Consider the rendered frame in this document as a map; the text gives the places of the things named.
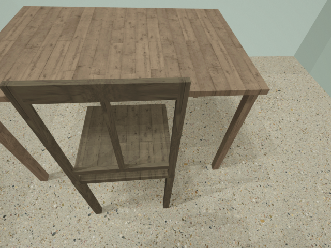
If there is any chair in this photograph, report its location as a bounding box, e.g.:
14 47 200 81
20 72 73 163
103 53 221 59
0 77 191 214

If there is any table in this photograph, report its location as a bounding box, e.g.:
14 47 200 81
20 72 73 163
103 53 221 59
0 6 270 181

